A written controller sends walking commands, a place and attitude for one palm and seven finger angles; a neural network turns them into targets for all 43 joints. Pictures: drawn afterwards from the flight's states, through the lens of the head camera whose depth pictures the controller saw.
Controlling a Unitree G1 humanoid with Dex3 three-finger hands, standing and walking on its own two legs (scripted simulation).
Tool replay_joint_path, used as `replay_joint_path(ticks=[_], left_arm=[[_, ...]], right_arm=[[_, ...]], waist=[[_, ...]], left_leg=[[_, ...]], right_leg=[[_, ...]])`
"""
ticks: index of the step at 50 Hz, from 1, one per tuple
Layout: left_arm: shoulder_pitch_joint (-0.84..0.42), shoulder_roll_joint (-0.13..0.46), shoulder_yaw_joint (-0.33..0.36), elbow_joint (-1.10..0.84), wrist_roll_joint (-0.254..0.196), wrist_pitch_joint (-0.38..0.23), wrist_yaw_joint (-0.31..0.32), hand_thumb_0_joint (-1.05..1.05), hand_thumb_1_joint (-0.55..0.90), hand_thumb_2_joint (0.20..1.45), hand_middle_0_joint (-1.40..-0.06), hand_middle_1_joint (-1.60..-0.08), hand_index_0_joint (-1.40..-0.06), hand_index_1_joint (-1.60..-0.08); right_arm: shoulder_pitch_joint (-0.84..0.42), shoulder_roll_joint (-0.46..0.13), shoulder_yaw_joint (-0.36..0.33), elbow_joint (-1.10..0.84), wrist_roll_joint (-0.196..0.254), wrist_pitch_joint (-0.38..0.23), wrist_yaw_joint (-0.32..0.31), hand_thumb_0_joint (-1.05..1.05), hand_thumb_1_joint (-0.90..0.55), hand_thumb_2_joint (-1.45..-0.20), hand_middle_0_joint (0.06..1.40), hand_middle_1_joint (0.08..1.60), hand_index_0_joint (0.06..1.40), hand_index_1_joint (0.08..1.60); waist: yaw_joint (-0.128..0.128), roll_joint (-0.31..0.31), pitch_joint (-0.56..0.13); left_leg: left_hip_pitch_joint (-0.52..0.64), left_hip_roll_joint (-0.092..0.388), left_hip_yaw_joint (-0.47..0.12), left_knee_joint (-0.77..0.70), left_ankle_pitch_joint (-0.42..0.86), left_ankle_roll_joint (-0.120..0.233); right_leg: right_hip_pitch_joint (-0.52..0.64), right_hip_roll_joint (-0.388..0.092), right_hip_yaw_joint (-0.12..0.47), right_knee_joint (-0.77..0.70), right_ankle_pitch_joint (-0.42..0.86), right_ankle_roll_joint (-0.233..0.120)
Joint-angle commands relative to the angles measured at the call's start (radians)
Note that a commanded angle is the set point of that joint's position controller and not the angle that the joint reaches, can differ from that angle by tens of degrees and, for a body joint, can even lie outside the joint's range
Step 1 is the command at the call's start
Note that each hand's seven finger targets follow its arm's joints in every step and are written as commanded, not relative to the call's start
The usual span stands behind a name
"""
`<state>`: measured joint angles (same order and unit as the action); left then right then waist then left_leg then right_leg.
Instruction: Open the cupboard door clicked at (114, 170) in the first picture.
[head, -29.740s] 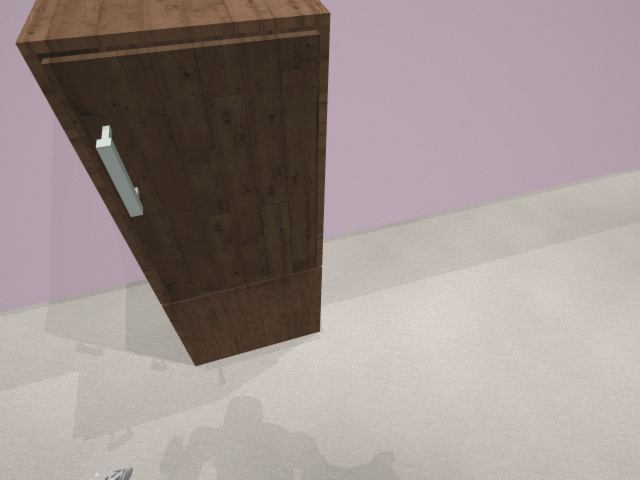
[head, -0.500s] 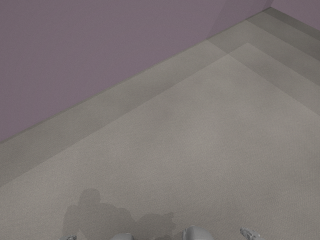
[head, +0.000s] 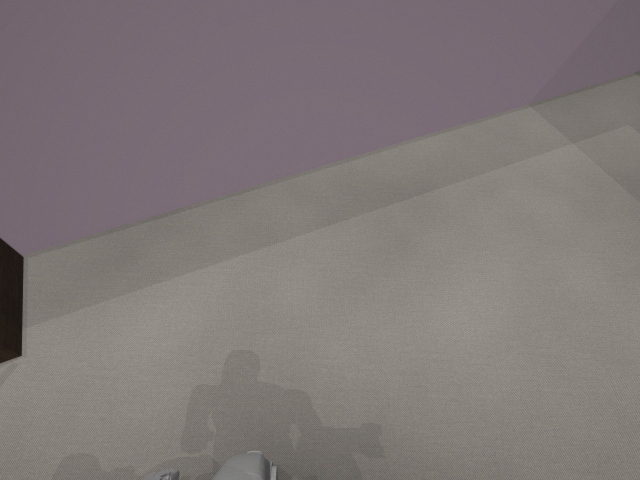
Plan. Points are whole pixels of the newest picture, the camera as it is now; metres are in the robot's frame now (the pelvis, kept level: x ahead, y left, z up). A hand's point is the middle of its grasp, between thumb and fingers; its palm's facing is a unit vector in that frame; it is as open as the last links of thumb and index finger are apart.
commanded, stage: turn to face it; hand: left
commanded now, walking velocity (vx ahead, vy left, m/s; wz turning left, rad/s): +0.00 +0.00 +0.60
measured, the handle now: out of the picture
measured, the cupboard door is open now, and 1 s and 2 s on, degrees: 44 44 44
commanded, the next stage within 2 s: take the last steps up to it in 1.86 s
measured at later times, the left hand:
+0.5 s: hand out of the picture +0.07 +0.21 -0.15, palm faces +0.28 -0.91 -0.31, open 7.4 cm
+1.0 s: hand out of the picture -0.01 +0.22 -0.17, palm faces +0.59 -0.77 -0.25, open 7.4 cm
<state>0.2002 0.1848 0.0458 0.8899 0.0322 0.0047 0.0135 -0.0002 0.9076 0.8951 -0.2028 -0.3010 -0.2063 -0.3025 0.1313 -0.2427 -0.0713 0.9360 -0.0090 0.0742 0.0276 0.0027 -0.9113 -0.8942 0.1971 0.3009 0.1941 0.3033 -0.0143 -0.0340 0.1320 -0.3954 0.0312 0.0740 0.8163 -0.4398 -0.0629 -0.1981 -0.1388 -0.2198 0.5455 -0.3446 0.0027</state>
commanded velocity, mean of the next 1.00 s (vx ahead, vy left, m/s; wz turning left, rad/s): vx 0.00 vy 0.00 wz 0.60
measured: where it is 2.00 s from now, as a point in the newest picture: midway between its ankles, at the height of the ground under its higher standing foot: outside the picture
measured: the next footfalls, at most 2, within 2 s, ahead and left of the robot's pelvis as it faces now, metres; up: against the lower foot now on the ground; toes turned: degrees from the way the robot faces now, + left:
left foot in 0.08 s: +0.04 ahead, +0.13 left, +0.00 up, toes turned +9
right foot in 0.44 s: +0.09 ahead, -0.14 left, +0.00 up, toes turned +13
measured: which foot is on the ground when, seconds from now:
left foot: up 0.00-0.06, down 0.08-0.44, up 0.46-0.78, down 0.80-1.00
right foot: down 0.00-0.08, up 0.10-0.42, down 0.44-0.80, up 0.82-1.00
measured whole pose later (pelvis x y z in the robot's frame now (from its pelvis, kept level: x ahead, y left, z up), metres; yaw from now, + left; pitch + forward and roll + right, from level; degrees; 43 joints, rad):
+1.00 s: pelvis +0.05 -0.01 +0.00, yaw +36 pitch +1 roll -1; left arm 0.16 0.26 0.08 0.91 0.02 0.06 0.00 0.00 0.91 0.90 -0.20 -0.30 -0.20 -0.30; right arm 0.14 -0.22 -0.04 0.90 -0.02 0.02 -0.01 0.00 -0.91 -0.89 0.20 0.30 0.20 0.30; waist 0.00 -0.03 0.11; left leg -0.30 -0.02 -0.01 0.54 -0.26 0.03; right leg -0.48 -0.09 -0.02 1.09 -0.44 0.08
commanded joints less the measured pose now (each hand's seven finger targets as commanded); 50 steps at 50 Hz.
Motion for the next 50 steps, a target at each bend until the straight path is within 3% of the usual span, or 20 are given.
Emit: replay_joint_path(ticks=[1,2,3,4,5,7,10,17,20,22,23,24,28,34,38,39,40,41,44,50], left_arm=[[0.061,0.243,0.07,-0.039,-0.01,-0.015,0.012,0.0,0.9,0.9,-0.2,-0.3,-0.2,-0.3],[0.039,0.235,0.07,-0.044,-0.018,-0.012,0.009,0.0,0.9,0.9,-0.2,-0.3,-0.2,-0.3],[0.029,0.185,0.062,-0.069,-0.023,-0.007,0.003,0.0,0.9,0.9,-0.2,-0.3,-0.2,-0.3],[-0.036,0.118,0.036,-0.118,-0.028,0.001,0.001,0.0,0.9,0.9,-0.2,-0.3,-0.2,-0.3],[-0.084,0.15,0.039,-0.131,-0.017,0.017,0.009,0.0,0.9,0.9,-0.2,-0.3,-0.2,-0.3],[-0.094,0.139,0.048,-0.103,-0.016,0.024,0.006,0.0,0.9,0.9,-0.2,-0.3,-0.2,-0.3],[-0.043,0.139,0.049,-0.065,-0.013,0.031,-0.009,0.0,0.9,0.9,-0.2,-0.3,-0.2,-0.3],[-0.049,0.124,0.04,-0.081,-0.02,0.021,-0.005,0.0,0.9,0.9,-0.2,-0.3,-0.2,-0.3],[0.075,0.154,0.05,-0.056,-0.022,0.002,0.001,0.0,0.9,0.9,-0.2,-0.3,-0.2,-0.3],[0.112,0.316,0.077,-0.058,0.001,-0.013,0.017,0.0,0.9,0.9,-0.2,-0.3,-0.2,-0.3],[0.087,0.301,0.069,-0.065,-0.007,-0.011,0.023,0.0,0.9,0.9,-0.2,-0.3,-0.2,-0.3],[0.018,0.243,0.058,-0.08,-0.007,-0.012,0.024,0.0,0.9,0.9,-0.2,-0.3,-0.2,-0.3],[-0.011,0.181,0.038,-0.084,-0.01,-0.017,0.022,0.0,0.9,0.9,-0.2,-0.3,-0.2,-0.3],[0.083,0.233,0.062,-0.046,-0.001,-0.016,0.019,0.0,0.9,0.9,-0.2,-0.3,-0.2,-0.3],[0.057,0.242,0.069,-0.042,-0.014,-0.014,0.008,0.0,0.9,0.9,-0.2,-0.3,-0.2,-0.3],[0.045,0.21,0.065,-0.062,-0.023,-0.01,0.003,0.0,0.9,0.9,-0.2,-0.3,-0.2,-0.3],[-0.002,0.127,0.041,-0.109,-0.031,-0.005,-0.004,0.0,0.9,0.9,-0.2,-0.3,-0.2,-0.3],[-0.058,0.151,0.037,-0.129,-0.02,0.013,0.006,0.0,0.9,0.9,-0.2,-0.3,-0.2,-0.3],[-0.083,0.147,0.047,-0.093,-0.016,0.023,0.003,0.0,0.9,0.9,-0.2,-0.3,-0.2,-0.3],[-0.049,0.133,0.044,-0.072,-0.016,0.029,-0.006,0.0,0.9,0.9,-0.2,-0.3,-0.2,-0.3]], right_arm=[[-0.015,-0.056,-0.009,-0.092,-0.001,-0.041,0.0,0.0,-0.9,-0.9,0.2,0.3,0.2,0.3],[0.048,-0.09,-0.018,-0.073,-0.005,-0.047,-0.001,0.0,-0.9,-0.9,0.2,0.3,0.2,0.3],[0.122,-0.184,-0.043,-0.062,-0.013,-0.055,-0.006,0.0,-0.9,-0.9,0.2,0.3,0.2,0.3],[0.199,-0.28,-0.068,-0.05,-0.015,-0.053,-0.018,0.0,-0.9,-0.9,0.2,0.3,0.2,0.3],[0.227,-0.278,-0.064,-0.026,-0.013,-0.046,-0.026,0.0,-0.9,-0.9,0.2,0.3,0.2,0.3],[0.104,-0.225,-0.053,-0.064,-0.018,-0.053,-0.041,0.0,-0.9,-0.9,0.2,0.3,0.2,0.3],[0.02,-0.182,-0.034,-0.086,-0.017,-0.06,-0.044,0.0,-0.9,-0.9,0.2,0.3,0.2,0.3],[0.026,-0.199,-0.046,-0.088,-0.021,-0.05,-0.037,0.0,-0.9,-0.9,0.2,0.3,0.2,0.3],[-0.037,-0.178,-0.05,-0.109,-0.007,-0.044,-0.035,0.0,-0.9,-0.9,0.2,0.3,0.2,0.3],[-0.035,-0.073,-0.035,-0.149,0.004,-0.046,-0.025,0.0,-0.9,-0.9,0.2,0.3,0.2,0.3],[-0.036,-0.118,-0.045,-0.142,-0.002,-0.038,-0.02,0.0,-0.9,-0.9,0.2,0.3,0.2,0.3],[-0.017,-0.104,-0.043,-0.127,-0.005,-0.032,-0.014,0.0,-0.9,-0.9,0.2,0.3,0.2,0.3],[-0.028,-0.067,-0.028,-0.089,-0.002,-0.019,0.001,0.0,-0.9,-0.9,0.2,0.3,0.2,0.3],[-0.101,-0.032,-0.004,-0.108,0.002,-0.033,0.008,0.0,-0.9,-0.9,0.2,0.3,0.2,0.3],[0.014,-0.077,-0.015,-0.086,-0.005,-0.048,0.002,0.0,-0.9,-0.9,0.2,0.3,0.2,0.3],[0.099,-0.158,-0.035,-0.07,-0.012,-0.058,-0.004,0.0,-0.9,-0.9,0.2,0.3,0.2,0.3],[0.183,-0.276,-0.067,-0.057,-0.016,-0.061,-0.015,0.0,-0.9,-0.9,0.2,0.3,0.2,0.3],[0.226,-0.288,-0.064,-0.033,-0.008,-0.05,-0.024,0.0,-0.9,-0.9,0.2,0.3,0.2,0.3],[0.064,-0.206,-0.044,-0.081,-0.017,-0.056,-0.045,0.0,-0.9,-0.9,0.2,0.3,0.2,0.3],[0.05,-0.188,-0.034,-0.08,-0.017,-0.063,-0.044,0.0,-0.9,-0.9,0.2,0.3,0.2,0.3]], waist=[[0.021,-0.153,-0.193],[-0.023,-0.087,-0.219],[-0.061,0.151,-0.273],[-0.105,0.381,-0.281],[-0.106,0.234,-0.28],[-0.055,0.262,-0.207],[-0.003,0.197,-0.154],[-0.006,0.195,-0.176],[0.06,0.16,-0.209],[0.087,-0.323,-0.192],[0.073,-0.24,-0.175],[0.031,-0.177,-0.141],[0.006,-0.187,-0.125],[0.062,-0.158,-0.157],[-0.007,-0.107,-0.216],[-0.057,0.064,-0.286],[-0.103,0.373,-0.304],[-0.109,0.266,-0.327],[-0.044,0.249,-0.195],[-0.006,0.155,-0.182]], left_leg=[[0.092,-0.035,0.065,-0.248,0.131,0.022],[0.229,-0.022,0.041,-0.36,0.264,0.039],[0.404,0.162,-0.208,-0.408,0.509,0.117],[0.472,0.392,-0.52,-0.433,0.94,0.28],[0.435,0.416,-0.47,-0.417,0.876,0.324],[0.291,0.296,-0.398,-0.455,0.566,0.271],[0.21,0.201,-0.299,-0.474,0.498,0.208],[0.174,0.174,-0.363,-0.439,0.469,0.215],[0.04,0.102,-0.337,-0.311,0.414,0.15],[-0.236,-0.121,-0.099,0.134,-0.182,0.016],[-0.201,-0.054,-0.158,0.32,-0.181,0.029],[-0.207,-0.031,-0.161,0.396,-0.106,0.03],[-0.196,-0.003,-0.076,0.357,0.003,-0.007],[-0.075,-0.018,0.03,-0.034,-0.007,0.004],[0.181,-0.045,0.052,-0.328,0.221,0.036],[0.381,0.08,-0.105,-0.384,0.473,0.095],[0.503,0.368,-0.503,-0.411,0.932,0.262],[0.487,0.408,-0.494,-0.394,0.977,0.329],[0.262,0.267,-0.379,-0.45,0.584,0.258],[0.229,0.189,-0.336,-0.469,0.518,0.225]], right_leg=[[0.139,-0.218,0.087,0.02,0.7,-0.057],[0.053,-0.202,0.056,0.126,0.626,-0.02],[-0.155,-0.102,0.009,0.335,0.278,0.044],[-0.388,0.02,0.062,0.551,-0.341,0.095],[-0.398,0.007,0.19,0.633,-0.332,0.072],[-0.397,0.003,0.215,0.637,-0.194,0.072],[-0.344,0.032,0.212,0.582,-0.069,0.081],[-0.179,0.103,0.182,0.233,-0.095,0.075],[0.085,0.107,0.174,-0.092,0.11,0.066],[0.197,-0.344,0.628,-0.303,0.235,-0.103],[0.08,-0.38,0.575,-0.287,0.258,-0.158],[0.043,-0.306,0.469,-0.274,0.232,-0.159],[0.092,-0.18,0.211,-0.183,0.563,-0.1],[0.193,-0.219,0.137,-0.088,0.713,-0.099],[0.096,-0.198,0.053,0.117,0.683,-0.023],[-0.074,-0.14,0.016,0.307,0.465,0.031],[-0.368,0.015,0.038,0.551,-0.303,0.099],[-0.394,0.015,0.182,0.638,-0.349,0.077],[-0.382,0.004,0.229,0.648,-0.161,0.08],[-0.298,0.056,0.216,0.466,-0.08,0.083]])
